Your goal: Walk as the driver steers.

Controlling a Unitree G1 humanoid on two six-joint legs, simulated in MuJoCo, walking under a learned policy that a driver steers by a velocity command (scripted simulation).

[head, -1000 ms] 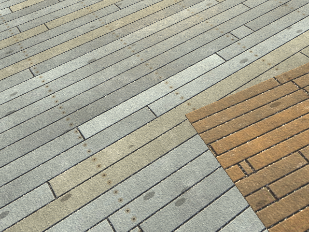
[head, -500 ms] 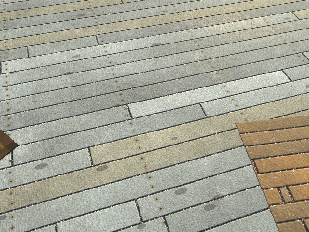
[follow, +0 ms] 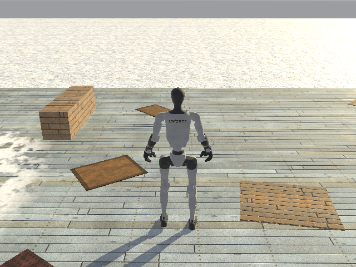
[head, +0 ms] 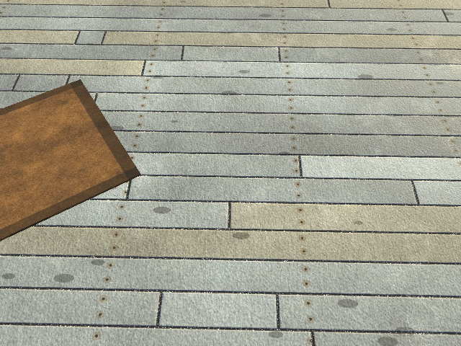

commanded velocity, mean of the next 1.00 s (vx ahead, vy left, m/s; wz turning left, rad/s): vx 0.16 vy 0.00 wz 0.14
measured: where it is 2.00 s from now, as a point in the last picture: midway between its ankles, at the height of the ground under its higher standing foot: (229, 243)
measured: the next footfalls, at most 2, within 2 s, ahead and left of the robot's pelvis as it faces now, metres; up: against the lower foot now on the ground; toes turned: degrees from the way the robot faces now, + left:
left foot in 0.06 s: +0.04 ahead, +0.13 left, +0.00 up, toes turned +3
right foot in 0.46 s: +0.05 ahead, -0.11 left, +0.00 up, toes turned +6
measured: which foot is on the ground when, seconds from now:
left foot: up 0.00-0.04, down 0.06-1.00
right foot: down 0.00-0.06, up 0.08-0.44, down 0.46-0.70, up 0.72-1.00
